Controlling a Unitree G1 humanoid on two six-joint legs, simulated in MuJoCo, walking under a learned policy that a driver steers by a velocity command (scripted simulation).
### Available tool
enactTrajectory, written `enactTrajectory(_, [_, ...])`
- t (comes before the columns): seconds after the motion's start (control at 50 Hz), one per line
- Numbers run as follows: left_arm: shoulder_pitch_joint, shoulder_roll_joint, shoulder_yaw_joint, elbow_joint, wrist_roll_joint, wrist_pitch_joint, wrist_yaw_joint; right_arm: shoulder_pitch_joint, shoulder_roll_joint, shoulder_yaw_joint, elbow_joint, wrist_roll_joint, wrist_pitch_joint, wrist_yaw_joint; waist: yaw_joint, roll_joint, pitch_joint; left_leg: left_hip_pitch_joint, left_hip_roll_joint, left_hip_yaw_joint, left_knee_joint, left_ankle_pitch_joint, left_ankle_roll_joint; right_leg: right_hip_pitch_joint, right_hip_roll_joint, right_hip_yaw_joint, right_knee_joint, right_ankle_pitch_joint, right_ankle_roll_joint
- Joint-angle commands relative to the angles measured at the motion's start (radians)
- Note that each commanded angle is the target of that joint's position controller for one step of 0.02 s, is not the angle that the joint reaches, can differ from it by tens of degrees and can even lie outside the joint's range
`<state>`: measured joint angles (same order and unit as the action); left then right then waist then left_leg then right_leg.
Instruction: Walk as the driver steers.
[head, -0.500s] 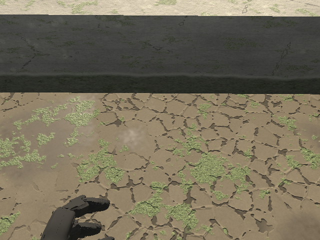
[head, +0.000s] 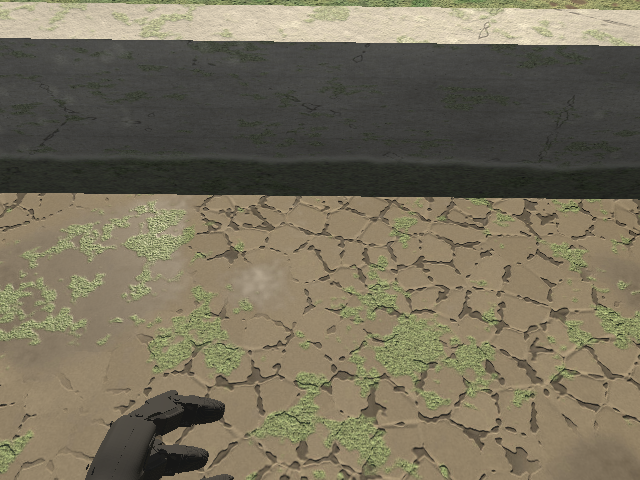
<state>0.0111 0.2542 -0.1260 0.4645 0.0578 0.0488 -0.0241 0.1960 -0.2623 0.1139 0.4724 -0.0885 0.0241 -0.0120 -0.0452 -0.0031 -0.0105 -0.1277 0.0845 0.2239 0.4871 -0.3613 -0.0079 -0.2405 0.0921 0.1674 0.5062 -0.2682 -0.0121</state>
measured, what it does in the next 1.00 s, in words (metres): stands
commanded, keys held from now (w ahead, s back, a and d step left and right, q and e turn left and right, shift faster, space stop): w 1.00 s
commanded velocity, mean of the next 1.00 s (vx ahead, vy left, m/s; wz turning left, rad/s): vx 0.50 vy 0.00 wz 0.00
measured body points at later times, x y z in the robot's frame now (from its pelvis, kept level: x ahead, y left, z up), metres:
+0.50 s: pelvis +0.00 +0.00 +0.00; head +0.01 +0.00 +0.45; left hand +0.27 +0.18 -0.03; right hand +0.17 -0.23 -0.07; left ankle -0.06 +0.10 -0.74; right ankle +0.00 -0.12 -0.74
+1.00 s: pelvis +0.00 +0.00 +0.00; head +0.01 +0.00 +0.45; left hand +0.27 +0.18 -0.03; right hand +0.17 -0.23 -0.07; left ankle -0.06 +0.10 -0.74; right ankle +0.00 -0.12 -0.74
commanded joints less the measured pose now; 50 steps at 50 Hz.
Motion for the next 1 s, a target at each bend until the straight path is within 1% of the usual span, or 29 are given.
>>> enactTrajectory(0.02, [-0.134, 0.089, 0.033, -0.106, 0.003, -0.021, 0.001, -0.062, -0.092, -0.032, -0.098, -0.001, -0.014, -0.006, 0.001, 0.002, -0.078, 0.05, 0.062, -0.116, -0.066, 0.208, 0.013, -0.014, -0.08, 0.099, -0.052, 0.363, -0.04])
enactTrajectory(0.1, [-0.131, 0.084, 0.03, -0.1, 0.006, -0.021, 0.002, -0.037, -0.091, -0.033, -0.093, -0.005, -0.015, -0.005, -0.006, 0.002, -0.109, 0.06, 0.061, -0.12, -0.062, 0.23, 0.008, 0.016, -0.082, 0.102, -0.048, 0.406, -0.047])
enactTrajectory(0.62, [-0.144, 0.074, 0.025, -0.084, 0.008, -0.016, 0.007, -0.014, -0.088, -0.032, -0.089, -0.004, -0.009, -0.005, -0.007, 0.008, -0.105, 0.067, 0.062, -0.136, -0.091, 0.267, 0.006, 0.045, -0.086, 0.107, -0.064, 0.431, -0.047])
enactTrajectory(0.64, [-0.116, 0.078, 0.025, -0.09, 0.009, -0.018, 0.009, -0.013, -0.1, -0.035, -0.091, 0.002, -0.006, -0.006, -0.004, -0.002, -0.098, 0.061, 0.062, -0.141, -0.059, 0.314, 0.003, 0.058, -0.087, 0.097, -0.073, 0.532, -0.044])
enactTrajectory(0.66, [-0.115, 0.081, 0.026, -0.087, 0.012, -0.018, 0.011, 0.001, -0.096, -0.033, -0.089, 0.0, -0.004, -0.006, -0.009, -0.013, -0.121, 0.068, 0.059, -0.141, -0.052, 0.317, -0.001, 0.074, -0.09, 0.1, -0.069, 0.567, -0.047])
enactTrajectory(0.68, [-0.149, 0.073, 0.024, -0.084, 0.009, -0.015, 0.01, 0.005, -0.082, -0.029, -0.084, -0.009, -0.007, -0.004, -0.016, 0.005, -0.133, 0.071, 0.059, -0.14, -0.088, 0.269, -0.002, 0.074, -0.09, 0.11, -0.06, 0.473, -0.054])
enactTrajectory(0.7, [-0.151, 0.068, 0.023, -0.089, 0.006, -0.013, 0.01, -0.012, -0.085, -0.03, -0.089, -0.009, -0.009, -0.002, -0.009, 0.023, -0.113, 0.06, 0.062, -0.141, -0.097, 0.259, -0.001, 0.063, -0.089, 0.107, -0.067, 0.436, -0.051])
enactTrajectory(0.74, [-0.146, 0.071, 0.024, -0.085, 0.007, -0.012, 0.01, -0.016, -0.086, -0.031, -0.09, -0.005, -0.009, -0.002, -0.007, 0.025, -0.1, 0.064, 0.061, -0.141, -0.099, 0.257, 0.004, 0.049, -0.087, 0.108, -0.074, 0.407, -0.046])
enactTrajectory(0.82, [-0.142, 0.071, 0.023, -0.082, 0.01, -0.016, 0.009, -0.008, -0.088, -0.032, -0.087, -0.003, -0.007, -0.004, -0.008, 0.008, -0.096, 0.068, 0.061, -0.145, -0.103, 0.257, 0.007, 0.043, -0.087, 0.107, -0.076, 0.411, -0.045])
enactTrajectory(1.0, [-0.142, 0.068, 0.022, -0.078, 0.01, -0.016, 0.01, -0.003, -0.086, -0.032, -0.084, -0.004, -0.007, -0.004, -0.008, 0.005, -0.099, 0.07, 0.059, -0.15, -0.108, 0.262, 0.005, 0.053, -0.09, 0.112, -0.08, 0.424, -0.047])
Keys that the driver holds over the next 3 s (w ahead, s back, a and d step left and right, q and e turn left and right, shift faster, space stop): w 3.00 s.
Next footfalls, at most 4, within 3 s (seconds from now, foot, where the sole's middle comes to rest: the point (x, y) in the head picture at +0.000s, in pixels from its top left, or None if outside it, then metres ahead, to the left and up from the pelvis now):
none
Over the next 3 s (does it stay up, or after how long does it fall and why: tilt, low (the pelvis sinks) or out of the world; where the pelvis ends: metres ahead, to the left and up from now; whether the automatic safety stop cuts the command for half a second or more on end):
stays up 0.00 -0.01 0.01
